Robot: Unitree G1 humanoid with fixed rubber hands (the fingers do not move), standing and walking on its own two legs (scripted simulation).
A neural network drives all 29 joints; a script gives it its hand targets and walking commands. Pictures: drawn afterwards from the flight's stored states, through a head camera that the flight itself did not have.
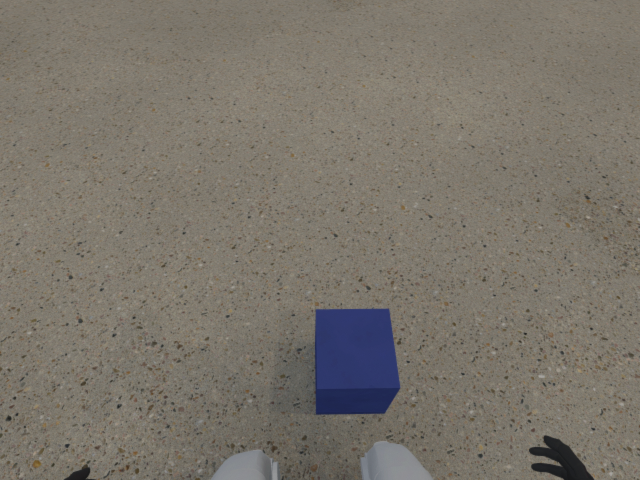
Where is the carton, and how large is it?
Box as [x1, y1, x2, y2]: [315, 309, 399, 414]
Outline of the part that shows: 316,309 316,414 384,413 399,388 388,309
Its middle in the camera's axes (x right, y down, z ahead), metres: +0.09 +0.35 +1.09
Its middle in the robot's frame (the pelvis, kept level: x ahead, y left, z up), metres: +0.46 -0.09 -0.61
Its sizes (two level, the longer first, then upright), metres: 0.210 0.200 0.250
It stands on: the floor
